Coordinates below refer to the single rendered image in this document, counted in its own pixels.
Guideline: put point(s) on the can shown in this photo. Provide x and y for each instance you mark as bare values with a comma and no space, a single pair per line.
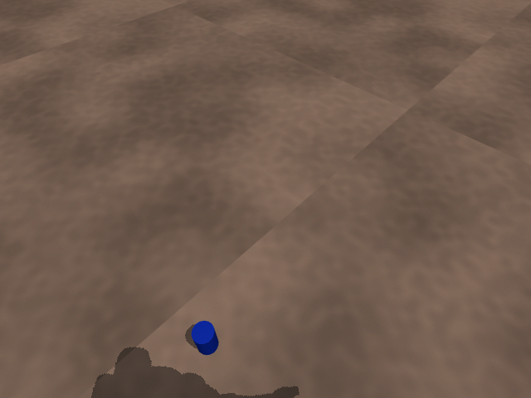
205,338

